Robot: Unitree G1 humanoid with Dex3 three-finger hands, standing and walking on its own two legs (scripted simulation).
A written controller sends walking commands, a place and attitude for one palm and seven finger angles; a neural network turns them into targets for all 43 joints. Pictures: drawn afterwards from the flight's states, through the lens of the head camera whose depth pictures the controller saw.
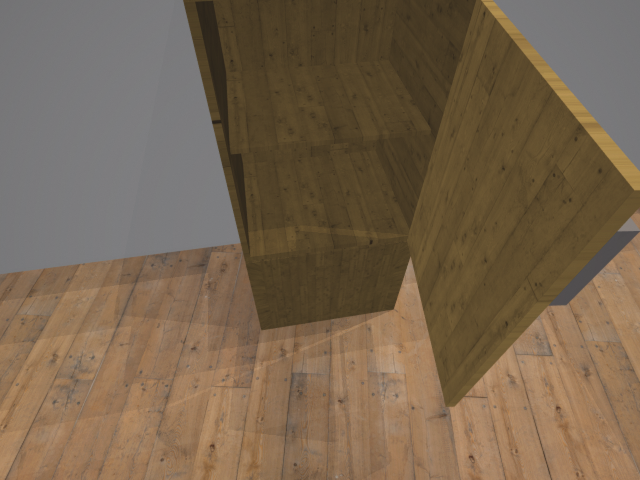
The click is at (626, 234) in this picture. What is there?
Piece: cupboard door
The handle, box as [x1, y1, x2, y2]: [548, 218, 639, 305]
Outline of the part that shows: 630,218 548,305 566,304 639,231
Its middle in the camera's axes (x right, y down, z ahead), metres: +0.30 +0.03 +0.48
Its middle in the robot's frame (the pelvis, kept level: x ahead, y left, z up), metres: +0.36 -0.28 +0.09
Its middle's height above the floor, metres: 0.86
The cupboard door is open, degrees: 82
